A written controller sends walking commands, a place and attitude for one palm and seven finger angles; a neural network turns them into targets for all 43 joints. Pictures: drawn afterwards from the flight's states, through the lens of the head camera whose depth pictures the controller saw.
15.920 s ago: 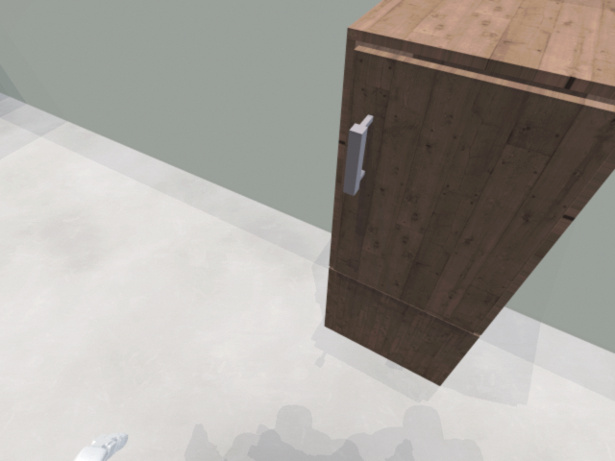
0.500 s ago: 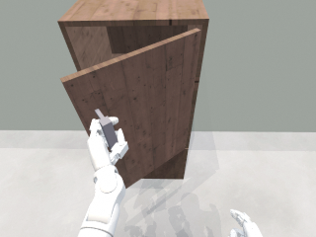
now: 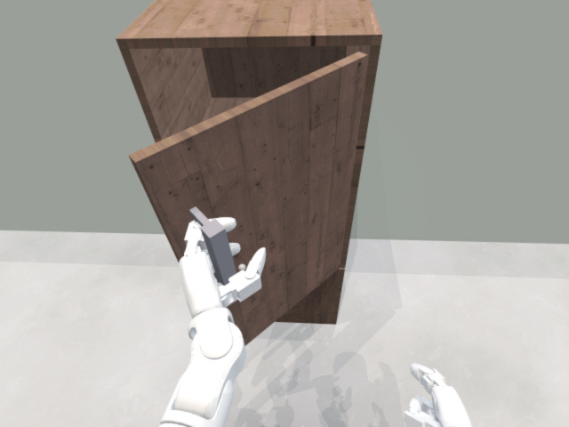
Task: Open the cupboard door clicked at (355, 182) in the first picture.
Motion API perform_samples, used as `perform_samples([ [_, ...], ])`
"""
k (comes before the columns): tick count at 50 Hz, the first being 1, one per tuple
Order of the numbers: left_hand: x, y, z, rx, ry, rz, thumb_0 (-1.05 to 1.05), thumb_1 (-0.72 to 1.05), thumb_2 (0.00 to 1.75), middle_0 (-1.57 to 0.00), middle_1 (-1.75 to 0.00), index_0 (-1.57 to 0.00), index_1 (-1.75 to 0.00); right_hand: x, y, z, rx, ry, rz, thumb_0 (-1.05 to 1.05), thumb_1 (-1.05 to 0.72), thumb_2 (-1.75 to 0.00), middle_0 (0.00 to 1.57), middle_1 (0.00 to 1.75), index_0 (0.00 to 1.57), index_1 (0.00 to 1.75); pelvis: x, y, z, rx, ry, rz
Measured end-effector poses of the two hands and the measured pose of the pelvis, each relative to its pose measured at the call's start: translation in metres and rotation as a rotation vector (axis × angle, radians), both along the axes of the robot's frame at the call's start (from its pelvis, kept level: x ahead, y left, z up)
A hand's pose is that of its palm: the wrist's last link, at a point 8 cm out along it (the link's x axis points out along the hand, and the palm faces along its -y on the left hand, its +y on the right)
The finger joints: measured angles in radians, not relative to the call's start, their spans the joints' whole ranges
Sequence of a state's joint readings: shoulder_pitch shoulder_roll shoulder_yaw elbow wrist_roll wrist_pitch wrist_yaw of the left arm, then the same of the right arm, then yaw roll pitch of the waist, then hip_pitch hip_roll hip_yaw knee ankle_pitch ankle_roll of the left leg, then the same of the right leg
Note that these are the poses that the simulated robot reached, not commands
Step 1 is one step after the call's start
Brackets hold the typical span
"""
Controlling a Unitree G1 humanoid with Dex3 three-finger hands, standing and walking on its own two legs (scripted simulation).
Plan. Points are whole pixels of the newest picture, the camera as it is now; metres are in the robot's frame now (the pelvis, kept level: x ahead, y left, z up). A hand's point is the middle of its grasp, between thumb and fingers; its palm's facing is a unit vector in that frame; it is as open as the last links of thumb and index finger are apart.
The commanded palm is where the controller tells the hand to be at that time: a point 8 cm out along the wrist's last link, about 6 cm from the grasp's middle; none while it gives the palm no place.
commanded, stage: open thumb and fingers to let go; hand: left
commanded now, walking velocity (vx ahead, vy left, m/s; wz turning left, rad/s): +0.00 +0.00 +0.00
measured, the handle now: (213, 250) +0.34 +0.13 +0.08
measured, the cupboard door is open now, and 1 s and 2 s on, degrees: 44 48 45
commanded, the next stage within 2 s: slide the hand sideways off the handle in 0.50 s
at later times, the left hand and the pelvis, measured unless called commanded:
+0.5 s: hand (240, 272) +0.30 +0.08 +0.08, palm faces +0.35 -0.94 -0.02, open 14.8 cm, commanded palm +0.26 +0.13 +0.08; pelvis -0.01 +0.02 +0.00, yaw -1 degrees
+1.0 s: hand (243, 301) +0.26 +0.07 +0.08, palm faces -0.08 -1.00 +0.02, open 16.2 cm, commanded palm +0.23 +0.14 +0.08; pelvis -0.02 +0.03 +0.00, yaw -2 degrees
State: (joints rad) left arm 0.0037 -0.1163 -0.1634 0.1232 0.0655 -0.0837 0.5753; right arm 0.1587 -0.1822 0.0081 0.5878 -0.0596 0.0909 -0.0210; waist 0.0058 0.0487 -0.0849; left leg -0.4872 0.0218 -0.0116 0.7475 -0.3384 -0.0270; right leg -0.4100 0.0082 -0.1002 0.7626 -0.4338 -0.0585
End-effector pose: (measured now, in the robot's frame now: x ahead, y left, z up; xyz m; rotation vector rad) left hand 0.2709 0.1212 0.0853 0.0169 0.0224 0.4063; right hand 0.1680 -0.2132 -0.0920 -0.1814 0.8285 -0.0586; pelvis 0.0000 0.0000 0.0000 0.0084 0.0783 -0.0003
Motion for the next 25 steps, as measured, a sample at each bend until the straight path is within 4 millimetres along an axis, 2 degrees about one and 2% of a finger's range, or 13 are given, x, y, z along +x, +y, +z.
perform_samples([
  [8,-0.002,0.002,-0.001,-0.002,-0.003,-0.024,0.00,-0.17,0.44,-0.33,-1.24,-0.34,-1.24,-0.008,0.007,-0.002,0.001,0.017,-0.008,0.01,-0.90,-0.90,0.20,0.30,0.20,0.30,0.000,0.007,-0.001,-0.004,-0.003,-0.007],
  [12,-0.002,0.002,-0.001,-0.001,-0.005,-0.032,0.00,-0.34,0.37,-0.31,-1.18,-0.32,-1.18,-0.012,0.008,-0.002,-0.002,0.025,-0.015,0.01,-0.90,-0.90,0.20,0.30,0.20,0.30,-0.001,0.011,-0.002,-0.008,-0.004,-0.010],
  [21,-0.005,0.002,-0.002,0.002,-0.004,-0.045,-0.01,-0.47,0.31,-0.26,-0.86,-0.27,-0.86,-0.017,0.013,-0.002,-0.005,0.022,-0.020,0.01,-0.90,-0.90,0.20,0.30,0.20,0.30,-0.005,0.016,-0.003,-0.015,-0.008,-0.013],
  [25,-0.005,0.004,-0.001,-0.001,-0.002,-0.053,-0.01,-0.49,0.31,-0.31,-0.74,-0.31,-0.76,-0.016,0.016,-0.002,-0.007,0.018,-0.013,0.01,-0.90,-0.90,0.20,0.30,0.20,0.30,-0.008,0.018,-0.004,-0.017,-0.008,-0.012],
])
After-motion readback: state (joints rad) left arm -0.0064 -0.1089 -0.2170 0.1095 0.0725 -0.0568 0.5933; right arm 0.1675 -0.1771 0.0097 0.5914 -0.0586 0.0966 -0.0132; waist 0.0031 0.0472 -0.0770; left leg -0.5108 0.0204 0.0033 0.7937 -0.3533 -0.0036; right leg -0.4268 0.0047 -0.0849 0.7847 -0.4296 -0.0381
